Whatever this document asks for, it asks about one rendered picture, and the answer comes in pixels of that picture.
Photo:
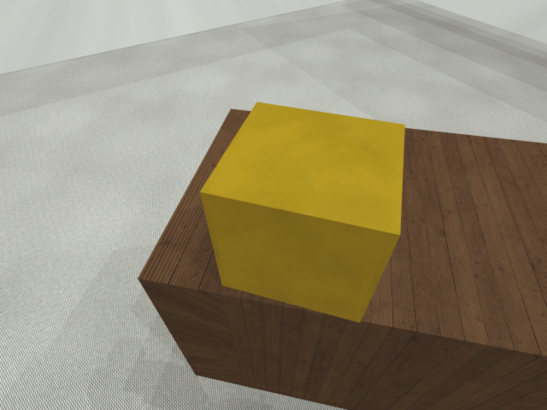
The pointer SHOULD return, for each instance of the pedestal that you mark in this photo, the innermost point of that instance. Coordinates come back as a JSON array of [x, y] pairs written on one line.
[[458, 320]]

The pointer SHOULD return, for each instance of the carton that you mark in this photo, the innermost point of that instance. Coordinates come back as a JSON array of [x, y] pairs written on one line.
[[304, 207]]

